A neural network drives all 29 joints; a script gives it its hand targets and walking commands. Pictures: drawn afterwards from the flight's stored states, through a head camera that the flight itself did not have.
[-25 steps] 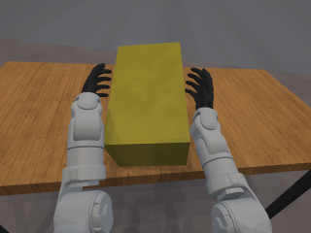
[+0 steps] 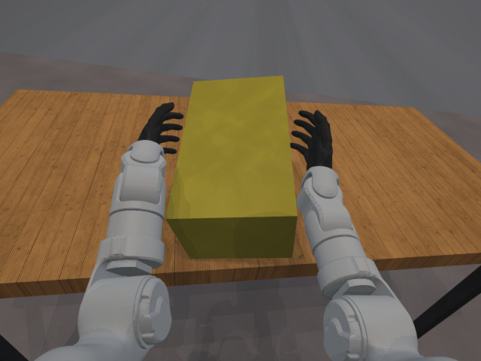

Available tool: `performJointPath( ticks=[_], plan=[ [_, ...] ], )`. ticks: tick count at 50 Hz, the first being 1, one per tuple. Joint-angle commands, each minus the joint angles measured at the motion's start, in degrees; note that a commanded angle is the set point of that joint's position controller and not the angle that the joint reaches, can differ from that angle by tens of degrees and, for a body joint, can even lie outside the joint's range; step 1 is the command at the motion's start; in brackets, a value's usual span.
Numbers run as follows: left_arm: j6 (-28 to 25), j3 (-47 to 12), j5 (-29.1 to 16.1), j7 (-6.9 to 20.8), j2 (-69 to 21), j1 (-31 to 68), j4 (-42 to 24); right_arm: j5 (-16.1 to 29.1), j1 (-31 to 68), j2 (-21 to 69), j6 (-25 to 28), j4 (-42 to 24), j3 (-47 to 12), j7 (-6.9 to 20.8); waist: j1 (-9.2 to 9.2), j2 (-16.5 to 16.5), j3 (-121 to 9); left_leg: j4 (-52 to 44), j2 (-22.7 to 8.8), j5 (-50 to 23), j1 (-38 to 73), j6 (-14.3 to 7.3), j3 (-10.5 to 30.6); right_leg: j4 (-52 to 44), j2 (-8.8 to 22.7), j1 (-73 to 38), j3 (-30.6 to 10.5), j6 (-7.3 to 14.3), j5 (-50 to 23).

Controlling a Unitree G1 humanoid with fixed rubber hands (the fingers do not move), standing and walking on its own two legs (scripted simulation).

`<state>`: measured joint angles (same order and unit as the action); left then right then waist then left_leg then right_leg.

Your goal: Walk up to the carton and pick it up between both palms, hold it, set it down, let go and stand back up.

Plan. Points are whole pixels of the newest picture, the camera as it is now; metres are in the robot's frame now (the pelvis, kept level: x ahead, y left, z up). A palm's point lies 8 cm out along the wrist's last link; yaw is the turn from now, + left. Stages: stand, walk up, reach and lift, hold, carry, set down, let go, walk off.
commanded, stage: set down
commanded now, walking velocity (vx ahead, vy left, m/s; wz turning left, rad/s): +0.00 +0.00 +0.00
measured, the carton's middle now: (238, 162) +0.44 -0.03 +0.13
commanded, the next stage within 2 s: none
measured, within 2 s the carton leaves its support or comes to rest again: rests again in 1.62 s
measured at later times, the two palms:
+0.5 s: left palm (156, 149) +0.43 +0.11 +0.16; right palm (314, 167) +0.37 -0.15 +0.17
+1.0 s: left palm (168, 142) +0.46 +0.10 +0.16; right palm (316, 171) +0.39 -0.17 +0.15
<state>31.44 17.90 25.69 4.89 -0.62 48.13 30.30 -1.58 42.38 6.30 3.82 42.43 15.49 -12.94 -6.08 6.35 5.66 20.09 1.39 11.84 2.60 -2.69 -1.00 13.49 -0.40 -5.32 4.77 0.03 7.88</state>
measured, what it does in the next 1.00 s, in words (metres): stands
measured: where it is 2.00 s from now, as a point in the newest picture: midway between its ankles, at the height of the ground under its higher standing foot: outside the picture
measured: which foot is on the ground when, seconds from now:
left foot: down 0.00-1.00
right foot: down 0.00-1.00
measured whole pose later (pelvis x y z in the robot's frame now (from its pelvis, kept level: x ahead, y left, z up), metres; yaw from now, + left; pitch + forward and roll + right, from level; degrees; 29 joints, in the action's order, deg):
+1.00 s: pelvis +0.02 +0.02 +0.00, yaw -2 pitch -4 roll -2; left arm 20.8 16.6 19.7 5.6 3.6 53.6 48.6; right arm -4.0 41.8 6.6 -0.1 43.3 18.5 -14.7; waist -8.3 3.8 1.8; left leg 20.8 1.6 13.5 -3.7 -4.0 -3.0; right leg 12.6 -0.1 0.8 2.8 -1.3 8.0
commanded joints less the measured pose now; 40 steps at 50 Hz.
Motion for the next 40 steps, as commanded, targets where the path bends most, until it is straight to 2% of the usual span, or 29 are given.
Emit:
performJointPath(
  ticks=[1,2,3,4,5,6,8,9,11,12,13,15,17,18,19,20,22,23,24,26,27,28,29,30,31,33,36,38,40],
  plan=[
    [-6.9,-17.4,-7.9,8.3,-29.9,38.3,-5.2,-1.7,41.1,20.0,2.1,-7.0,-15.6,7.5,-2.16,-9.6,-21.9,-2.7,-2.0,-18.6,5.8,5.7,-1.7,0.2,-1.4,-1.7,3.5,-0.7,-8.3],
    [-7.8,-19.6,-9.8,7.9,-29.8,39.4,-5.8,-0.7,41.5,20.4,3.1,-8.7,-17.5,7.4,-1.84,-9.8,-26.2,-1.1,-2.1,-23.6,6.8,6.4,-1.4,0.8,-1.2,-1.6,3.2,-1.3,-11.5],
    [-7.8,-18.4,-9.1,7.8,-29.9,38.2,-6.0,0.1,43.6,22.7,3.4,-10.1,-18.6,7.2,0.28,-9.7,-27.2,-0.1,-1.6,-26.2,7.4,6.2,-2.2,0.8,-1.4,-1.7,3.1,-1.5,-13.2],
    [-8.3,-19.7,-10.1,7.4,-30.8,40.0,-5.0,0.0,43.7,21.2,3.6,-9.6,-18.6,7.4,-0.35,-9.1,-29.7,-0.2,-2.0,-26.1,8.3,6.0,-1.7,0.4,-1.5,-1.7,2.8,-1.2,-13.2],
    [-9.1,-17.0,-8.8,7.8,-29.7,41.6,-2.8,-2.2,41.6,22.3,2.1,-4.6,-15.3,7.2,-1.67,-9.8,-27.5,-1.2,-1.3,-20.9,6.0,5.2,-2.4,0.0,-0.9,-1.2,3.0,-1.2,-11.5],
    [-9.3,-16.3,-8.7,7.6,-28.0,40.6,-2.8,-1.3,42.5,22.8,2.1,-7.3,-18.7,7.4,0.67,-6.9,-26.1,-1.3,-1.1,-22.8,5.5,4.8,-2.8,0.7,-1.2,-4.4,2.4,-1.8,-14.4],
    [-8.8,-13.6,-7.0,8.2,-28.2,36.5,1.1,-1.8,39.9,23.1,1.1,-5.7,-18.1,7.3,-0.16,-6.6,-22.0,-3.0,-0.3,-18.6,1.9,3.7,-2.7,0.5,-0.9,-6.4,2.3,-1.7,-14.1],
    [-9.2,-14.6,-8.5,8.4,-28.3,37.2,0.7,-1.0,42.7,23.4,1.5,-7.6,-18.6,7.4,0.86,-5.9,-23.8,-3.0,-0.8,-18.5,1.7,3.7,-2.3,1.1,-1.4,-6.0,2.3,-1.9,-14.2],
    [-10.0,-17.2,-9.5,7.8,-30.9,42.6,-2.1,-1.5,42.7,24.8,1.5,-5.6,-17.4,7.5,-0.6,-9.5,-27.0,-2.2,-1.2,-20.1,4.0,4.7,-2.3,0.8,-1.6,-3.9,2.7,-1.1,-12.2],
    [-10.2,-16.5,-9.5,8.0,-29.7,42.4,-2.2,-1.1,42.1,24.1,1.7,-6.3,-18.5,7.4,-0.74,-7.7,-27.8,-1.3,-1.7,-23.1,6.7,5.3,-1.9,0.6,-1.5,-2.6,2.9,-1.6,-13.1],
    [-11.2,-15.4,-9.5,8.3,-28.6,42.7,0.2,-2.2,41.5,24.0,0.9,-4.5,-16.3,7.1,-1.61,-6.9,-25.1,-2.1,-1.1,-18.2,3.4,4.4,-2.5,0.2,-0.9,-3.7,2.3,-1.6,-13.1],
    [-12.1,-14.8,-9.5,8.4,-28.2,44.3,1.1,-1.5,44.3,26.0,1.1,-6.5,-18.3,7.3,0.31,-6.5,-26.8,-2.8,-0.5,-15.4,1.0,3.4,-3.3,0.8,-0.3,-5.7,1.3,-2.2,-14.1],
    [-12.4,-12.9,-8.6,8.7,-28.6,39.9,3.7,-2.2,42.3,26.4,0.7,-7.5,-18.2,6.9,0.14,-6.3,-25.5,-3.2,-0.6,-16.1,0.0,3.4,-2.8,1.3,-0.3,-6.7,1.2,-2.0,-15.8],
    [-12.8,-14.4,-9.8,8.8,-28.1,41.3,1.6,-1.7,41.1,26.7,0.5,-6.4,-19.4,6.7,-0.39,-6.9,-25.4,-2.8,-0.7,-18.7,0.6,3.9,-2.6,1.0,-0.8,-6.9,1.3,-2.0,-16.5],
    [-12.9,-15.8,-10.8,8.8,-28.6,45.1,1.6,-2.3,42.9,24.0,0.6,-6.4,-15.2,6.8,-2.79,-8.9,-26.4,-2.9,-1.0,-15.9,2.0,4.3,-2.1,0.5,-0.7,-3.3,2.1,-1.9,-12.8],
    [-13.3,-14.8,-9.3,9.0,-28.4,44.7,3.8,-3.8,42.3,23.8,0.4,-2.7,-13.6,7.3,-2.8,-9.4,-24.4,-3.3,-1.5,-15.6,3.8,4.6,-2.3,-0.1,-0.7,-1.2,1.8,-1.4,-10.4],
    [-14.1,-17.9,-11.8,8.1,-31.3,45.8,2.8,-3.7,42.0,25.1,1.3,-4.0,-15.2,7.1,-2.81,-10.7,-30.3,-1.6,-1.9,-21.1,5.6,6.0,-1.8,0.4,-1.7,-0.2,2.3,-1.1,-11.6],
    [-15.7,-20.8,-13.7,7.6,-31.2,48.6,-2.5,-2.3,43.3,26.3,2.3,-7.0,-17.1,6.6,-3.47,-10.9,-36.0,0.1,-1.9,-26.3,7.9,6.7,-1.5,0.6,-1.7,-0.6,1.9,-1.4,-15.4],
    [-16.3,-19.1,-14.0,7.5,-30.5,47.9,-0.3,-1.9,44.9,26.5,1.9,-7.6,-18.0,6.6,-1.31,-9.8,-34.6,0.2,-1.5,-25.2,4.9,5.7,-1.8,1.0,-1.3,-1.6,1.1,-1.4,-17.2],
    [-16.7,-18.6,-13.6,7.4,-30.2,46.5,1.9,-2.3,42.8,27.3,0.9,-6.6,-18.5,6.4,-2.64,-8.6,-34.7,0.5,-1.3,-26.0,5.2,5.9,-2.0,1.5,-1.2,-2.3,1.0,-1.7,-20.9],
    [-16.4,-18.5,-13.2,7.6,-30.2,45.7,2.3,-3.0,39.9,27.5,-0.1,-3.3,-17.0,6.2,-3.85,-9.7,-32.6,-0.3,-1.3,-25.0,4.1,5.6,-1.4,1.4,-1.2,-2.7,1.1,-1.5,-20.6],
    [-14.8,-13.2,-10.6,8.8,-27.3,42.2,9.0,-2.8,42.2,26.8,-1.1,-3.3,-15.8,5.9,-1.14,-9.1,-25.6,-2.0,-0.6,-19.4,1.1,4.2,-2.2,0.6,-0.7,-4.8,0.0,-1.6,-17.4],
    [-13.5,-14.2,-11.1,9.4,-27.8,41.1,10.1,-2.0,43.7,24.7,-0.9,-6.7,-15.5,5.6,-2.41,-7.6,-26.9,-2.7,-1.2,-17.2,0.8,3.8,-1.5,-0.1,-1.0,-4.0,0.4,-1.2,-15.1],
    [-13.7,-12.6,-10.0,9.5,-28.5,42.3,10.2,-3.7,42.5,23.7,-0.8,-3.6,-13.2,6.1,-3.1,-8.1,-24.1,-3.2,-1.4,-17.4,2.2,4.4,-1.4,0.1,-1.2,-2.8,1.5,-1.7,-13.5],
    [-13.5,-14.1,-10.4,9.8,-29.1,41.5,10.3,-3.9,44.1,24.6,-0.6,-5.1,-13.5,5.6,-3.65,-8.8,-25.3,-2.6,-1.5,-19.0,3.4,4.5,-1.7,-0.5,-1.7,-1.8,1.6,-1.2,-12.6],
    [-14.7,-13.6,-11.2,9.6,-28.3,44.2,7.1,-2.9,42.9,25.9,-0.5,-7.0,-16.5,6.3,-1.39,-7.8,-26.3,-1.8,-1.2,-22.2,3.3,4.8,-1.8,0.4,-1.6,-1.3,1.6,-1.6,-15.1],
    [-15.9,-15.3,-11.5,8.9,-28.6,43.5,5.6,-2.8,41.2,26.0,-0.2,-5.2,-15.7,6.2,-2.58,-10.7,-28.9,0.4,-1.8,-28.7,5.2,6.4,-1.0,0.9,-1.9,0.3,1.7,-1.5,-17.0],
    [-16.5,-14.3,-10.3,8.8,-27.8,45.2,6.5,-3.0,39.4,26.6,-0.3,-2.6,-16.2,6.6,-1.89,-11.7,-31.1,0.4,-2.3,-29.0,5.8,6.9,-1.3,1.0,-1.8,1.0,1.1,-0.8,-16.3],
    [-16.1,-15.4,-11.4,9.0,-28.4,42.0,7.8,-3.1,40.3,27.2,0.5,-6.6,-16.0,6.0,-3.02,-11.0,-32.9,0.8,-2.0,-29.4,5.2,6.3,-1.3,1.6,-1.7,-0.5,1.4,-1.3,-20.9]
  ],
)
